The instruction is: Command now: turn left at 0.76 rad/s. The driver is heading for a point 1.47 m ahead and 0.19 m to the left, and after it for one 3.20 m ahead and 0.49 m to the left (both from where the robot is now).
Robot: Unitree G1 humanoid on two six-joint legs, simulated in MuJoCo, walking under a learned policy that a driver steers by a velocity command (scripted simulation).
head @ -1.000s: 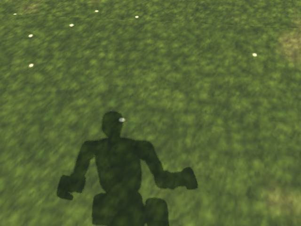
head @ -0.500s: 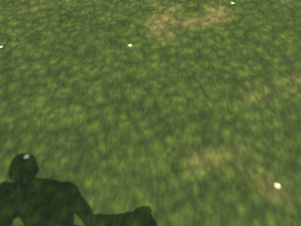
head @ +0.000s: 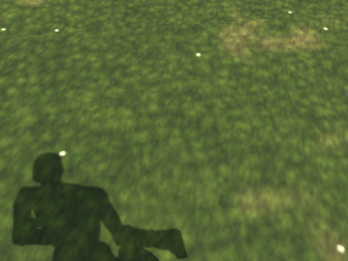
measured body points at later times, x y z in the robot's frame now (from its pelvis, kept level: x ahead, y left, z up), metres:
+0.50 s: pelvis +0.05 +0.01 +0.01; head +0.06 +0.03 +0.46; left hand +0.08 +0.33 -0.09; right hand +0.25 -0.22 -0.08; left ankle -0.02 +0.09 -0.73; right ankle +0.12 -0.09 -0.71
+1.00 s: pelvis +0.28 +0.14 -0.01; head +0.33 +0.15 +0.44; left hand +0.06 +0.32 -0.12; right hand +0.62 +0.08 -0.07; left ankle +0.35 +0.29 -0.73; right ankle +0.13 -0.08 -0.72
